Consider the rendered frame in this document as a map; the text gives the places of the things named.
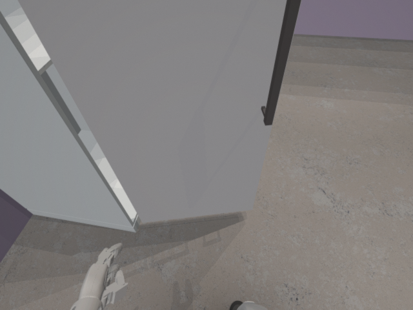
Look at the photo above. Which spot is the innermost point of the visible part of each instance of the handle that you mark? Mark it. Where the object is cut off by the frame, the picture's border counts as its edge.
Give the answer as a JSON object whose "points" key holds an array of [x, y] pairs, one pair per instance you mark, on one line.
{"points": [[285, 39]]}

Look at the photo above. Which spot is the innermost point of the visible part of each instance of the fridge door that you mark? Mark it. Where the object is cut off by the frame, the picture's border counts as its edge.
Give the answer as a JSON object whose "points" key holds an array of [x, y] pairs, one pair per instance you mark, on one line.
{"points": [[172, 91]]}

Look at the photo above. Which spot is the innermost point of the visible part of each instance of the left robot forearm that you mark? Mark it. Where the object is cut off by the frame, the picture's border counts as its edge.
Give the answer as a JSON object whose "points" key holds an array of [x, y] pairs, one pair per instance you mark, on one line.
{"points": [[88, 303]]}

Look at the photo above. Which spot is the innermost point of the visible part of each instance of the left robot hand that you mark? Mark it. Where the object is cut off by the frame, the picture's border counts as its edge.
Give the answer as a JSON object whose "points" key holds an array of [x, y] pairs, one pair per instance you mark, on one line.
{"points": [[97, 280]]}

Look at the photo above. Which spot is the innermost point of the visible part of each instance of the robot right shin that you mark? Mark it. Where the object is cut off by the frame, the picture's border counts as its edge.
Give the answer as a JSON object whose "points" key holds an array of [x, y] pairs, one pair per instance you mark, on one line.
{"points": [[247, 302]]}

